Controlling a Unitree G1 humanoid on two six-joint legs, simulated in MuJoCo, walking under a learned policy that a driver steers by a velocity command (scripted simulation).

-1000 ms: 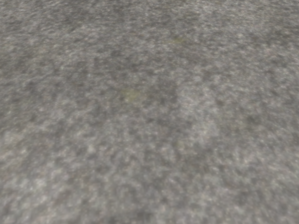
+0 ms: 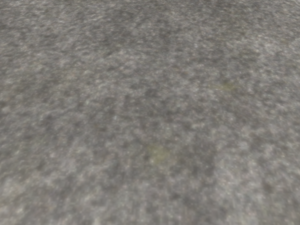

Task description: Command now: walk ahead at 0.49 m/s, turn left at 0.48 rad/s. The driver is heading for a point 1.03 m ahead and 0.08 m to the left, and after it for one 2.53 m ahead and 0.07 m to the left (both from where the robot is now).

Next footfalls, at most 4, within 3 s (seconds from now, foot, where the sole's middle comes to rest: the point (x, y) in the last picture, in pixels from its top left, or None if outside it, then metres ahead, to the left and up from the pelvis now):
0.16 left None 0.27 0.13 -0.78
0.70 right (166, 201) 0.62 -0.02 -0.78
1.20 left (129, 148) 0.90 0.18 -0.78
1.72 right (179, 115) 1.15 -0.09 -0.78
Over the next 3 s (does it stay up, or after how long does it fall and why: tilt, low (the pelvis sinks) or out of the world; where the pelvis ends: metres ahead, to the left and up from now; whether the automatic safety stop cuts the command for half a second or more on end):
stays up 1.47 0.01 -0.01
